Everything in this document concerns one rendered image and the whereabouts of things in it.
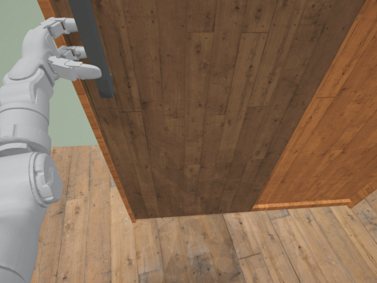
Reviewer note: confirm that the handle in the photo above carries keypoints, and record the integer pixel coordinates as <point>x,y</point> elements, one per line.
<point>88,31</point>

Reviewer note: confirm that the wardrobe door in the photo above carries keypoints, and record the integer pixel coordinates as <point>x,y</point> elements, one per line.
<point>332,154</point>
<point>207,93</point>

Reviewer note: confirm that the robot left forearm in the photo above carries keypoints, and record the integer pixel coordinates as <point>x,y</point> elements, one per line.
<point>24,108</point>

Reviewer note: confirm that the left robot upper arm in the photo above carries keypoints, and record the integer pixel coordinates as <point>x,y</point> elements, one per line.
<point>29,184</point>

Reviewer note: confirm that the left robot hand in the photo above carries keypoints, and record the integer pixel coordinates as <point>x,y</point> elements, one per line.
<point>38,43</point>

